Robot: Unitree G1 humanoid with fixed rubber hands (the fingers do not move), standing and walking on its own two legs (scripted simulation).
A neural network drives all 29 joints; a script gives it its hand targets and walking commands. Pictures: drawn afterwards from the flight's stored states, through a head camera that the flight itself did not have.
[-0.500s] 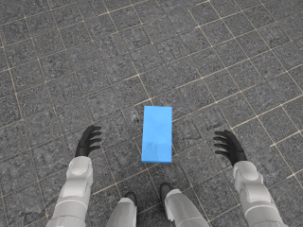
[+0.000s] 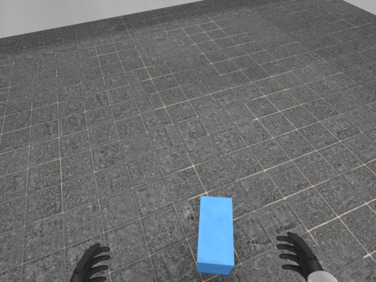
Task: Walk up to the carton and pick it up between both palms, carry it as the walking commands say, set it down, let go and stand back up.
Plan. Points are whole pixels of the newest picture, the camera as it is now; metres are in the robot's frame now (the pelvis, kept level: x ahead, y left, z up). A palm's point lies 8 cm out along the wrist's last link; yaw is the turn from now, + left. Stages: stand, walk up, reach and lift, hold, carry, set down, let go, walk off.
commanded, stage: let go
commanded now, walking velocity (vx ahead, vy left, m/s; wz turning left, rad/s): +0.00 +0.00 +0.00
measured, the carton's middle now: (214, 235) +0.40 -0.09 -0.66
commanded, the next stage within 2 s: stand in 0.28 s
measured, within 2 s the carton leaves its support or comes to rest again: neither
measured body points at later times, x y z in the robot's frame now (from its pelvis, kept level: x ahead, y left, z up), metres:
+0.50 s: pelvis +0.01 -0.04 -0.01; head -0.02 -0.05 +0.44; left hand +0.13 +0.24 -0.10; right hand +0.14 -0.31 -0.11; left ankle -0.03 +0.09 -0.74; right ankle +0.00 -0.14 -0.74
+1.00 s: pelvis -0.01 -0.04 +0.00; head -0.06 -0.05 +0.45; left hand +0.06 +0.25 -0.11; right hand +0.08 -0.32 -0.12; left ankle -0.03 +0.09 -0.74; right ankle +0.00 -0.14 -0.74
